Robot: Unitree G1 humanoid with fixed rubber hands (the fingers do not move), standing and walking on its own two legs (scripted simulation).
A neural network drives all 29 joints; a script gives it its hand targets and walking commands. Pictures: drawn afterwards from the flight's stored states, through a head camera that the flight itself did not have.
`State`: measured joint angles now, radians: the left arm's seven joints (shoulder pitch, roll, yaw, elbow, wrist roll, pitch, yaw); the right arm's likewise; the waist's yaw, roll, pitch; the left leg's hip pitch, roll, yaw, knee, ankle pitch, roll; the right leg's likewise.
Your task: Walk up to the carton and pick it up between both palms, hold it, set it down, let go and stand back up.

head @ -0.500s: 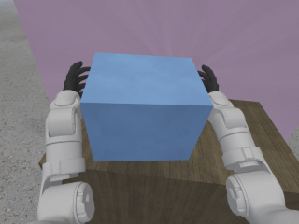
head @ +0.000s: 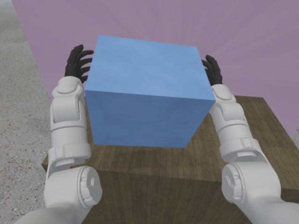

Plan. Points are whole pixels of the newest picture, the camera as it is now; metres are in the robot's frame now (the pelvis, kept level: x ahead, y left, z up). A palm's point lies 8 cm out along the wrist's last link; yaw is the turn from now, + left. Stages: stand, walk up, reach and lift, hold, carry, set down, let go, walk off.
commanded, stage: set down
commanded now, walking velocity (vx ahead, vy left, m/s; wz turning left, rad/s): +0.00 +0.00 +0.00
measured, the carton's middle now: (145, 95) +0.39 +0.01 +0.20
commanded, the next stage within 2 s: none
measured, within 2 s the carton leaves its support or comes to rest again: neither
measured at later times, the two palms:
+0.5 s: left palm (81, 95) +0.39 +0.18 +0.20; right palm (205, 95) +0.41 -0.17 +0.18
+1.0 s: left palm (88, 103) +0.41 +0.17 +0.16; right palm (205, 99) +0.42 -0.18 +0.16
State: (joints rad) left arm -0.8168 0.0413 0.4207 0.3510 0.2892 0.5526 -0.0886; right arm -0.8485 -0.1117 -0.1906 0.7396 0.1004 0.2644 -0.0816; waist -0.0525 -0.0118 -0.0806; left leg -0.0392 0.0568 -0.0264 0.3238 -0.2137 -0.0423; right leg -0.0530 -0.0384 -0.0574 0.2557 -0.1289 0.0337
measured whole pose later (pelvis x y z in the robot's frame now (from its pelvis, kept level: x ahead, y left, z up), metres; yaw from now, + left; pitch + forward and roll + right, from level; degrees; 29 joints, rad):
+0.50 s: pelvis +0.02 -0.01 +0.00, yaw +3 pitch -3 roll -2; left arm -0.67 0.03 0.30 0.33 0.23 0.43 -0.01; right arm -0.73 -0.13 -0.13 0.78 0.12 0.07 -0.08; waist -0.06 -0.04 -0.04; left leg -0.05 0.07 -0.08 0.35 -0.25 -0.06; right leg -0.03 -0.03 -0.11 0.27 -0.17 0.02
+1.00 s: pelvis +0.01 -0.02 +0.00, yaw +1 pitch +2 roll -1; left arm -0.78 0.03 0.33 0.64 0.21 0.25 0.04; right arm -0.84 -0.13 -0.31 1.03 -0.06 -0.04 0.00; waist 0.01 -0.04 -0.08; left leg -0.15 0.09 -0.05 0.33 -0.21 -0.08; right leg -0.16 0.00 -0.09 0.27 -0.14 0.00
